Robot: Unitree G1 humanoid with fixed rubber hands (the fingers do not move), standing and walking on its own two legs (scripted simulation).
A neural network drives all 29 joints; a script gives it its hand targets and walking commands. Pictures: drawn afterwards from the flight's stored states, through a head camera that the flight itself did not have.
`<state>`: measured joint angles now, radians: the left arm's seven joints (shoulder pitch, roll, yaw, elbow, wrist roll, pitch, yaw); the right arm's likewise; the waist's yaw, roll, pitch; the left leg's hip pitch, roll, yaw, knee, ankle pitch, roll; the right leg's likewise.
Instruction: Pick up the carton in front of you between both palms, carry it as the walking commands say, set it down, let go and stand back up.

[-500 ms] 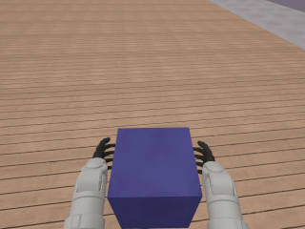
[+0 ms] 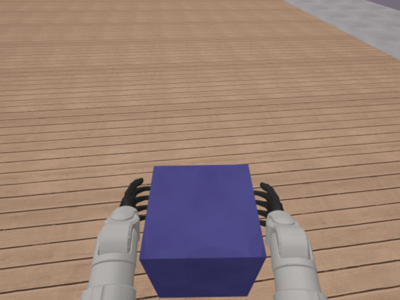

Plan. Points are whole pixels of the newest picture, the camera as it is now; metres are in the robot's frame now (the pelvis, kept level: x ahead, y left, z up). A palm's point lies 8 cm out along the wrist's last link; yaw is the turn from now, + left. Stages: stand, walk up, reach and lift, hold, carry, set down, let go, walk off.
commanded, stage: carry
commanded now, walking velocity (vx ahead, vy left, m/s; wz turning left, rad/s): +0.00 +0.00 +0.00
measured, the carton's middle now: (202, 233) +0.30 +0.00 -0.04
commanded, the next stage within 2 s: hold in 0.22 s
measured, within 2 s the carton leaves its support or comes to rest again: neither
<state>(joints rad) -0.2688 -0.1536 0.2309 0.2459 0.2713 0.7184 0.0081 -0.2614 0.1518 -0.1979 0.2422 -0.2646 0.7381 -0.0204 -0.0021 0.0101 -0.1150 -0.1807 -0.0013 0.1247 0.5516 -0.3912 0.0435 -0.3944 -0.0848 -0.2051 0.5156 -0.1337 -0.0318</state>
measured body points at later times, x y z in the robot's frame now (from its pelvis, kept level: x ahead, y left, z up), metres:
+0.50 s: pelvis -0.01 -0.01 +0.01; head -0.03 -0.03 +0.46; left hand +0.27 +0.19 +0.04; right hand +0.31 -0.11 +0.03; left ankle -0.06 +0.08 -0.73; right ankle +0.08 -0.12 -0.73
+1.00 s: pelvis -0.01 -0.05 +0.01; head -0.04 -0.08 +0.46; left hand +0.27 +0.15 +0.05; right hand +0.31 -0.15 +0.04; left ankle -0.06 +0.08 -0.73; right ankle +0.08 -0.13 -0.73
